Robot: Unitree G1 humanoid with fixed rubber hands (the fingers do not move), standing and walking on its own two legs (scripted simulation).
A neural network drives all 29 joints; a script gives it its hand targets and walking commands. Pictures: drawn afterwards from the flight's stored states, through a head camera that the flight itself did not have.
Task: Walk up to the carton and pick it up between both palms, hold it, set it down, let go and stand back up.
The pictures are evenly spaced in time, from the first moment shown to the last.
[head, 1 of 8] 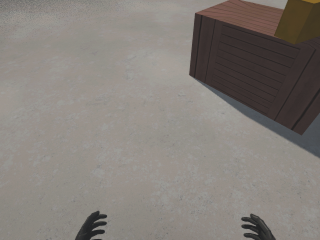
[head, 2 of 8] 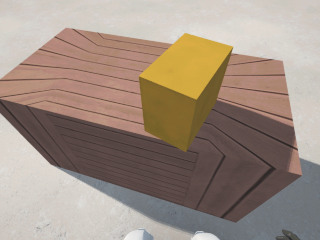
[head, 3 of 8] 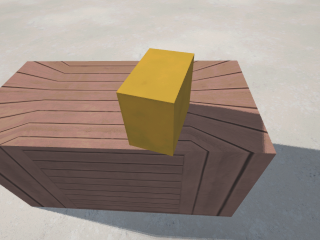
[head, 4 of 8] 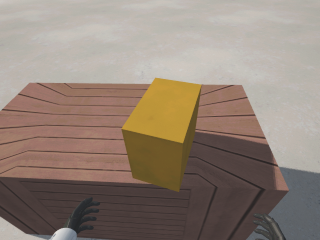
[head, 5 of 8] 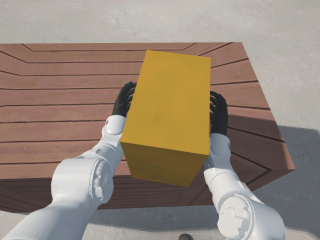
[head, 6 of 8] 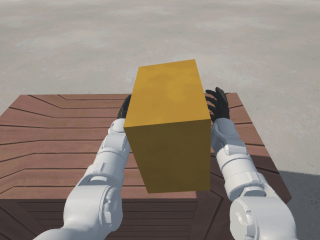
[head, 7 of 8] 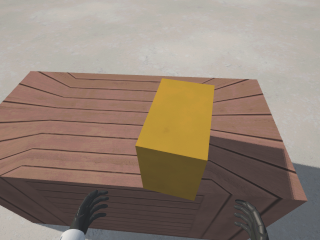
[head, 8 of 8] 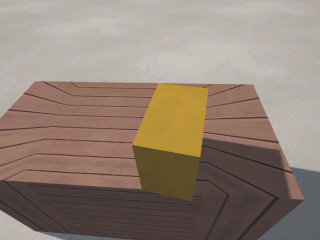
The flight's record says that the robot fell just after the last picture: no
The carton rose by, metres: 0.22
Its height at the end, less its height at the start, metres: +0.00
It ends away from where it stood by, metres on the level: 0.01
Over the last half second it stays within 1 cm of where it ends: yes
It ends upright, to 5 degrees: yes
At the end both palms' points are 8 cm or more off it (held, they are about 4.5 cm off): yes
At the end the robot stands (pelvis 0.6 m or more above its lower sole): yes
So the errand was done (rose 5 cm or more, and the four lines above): yes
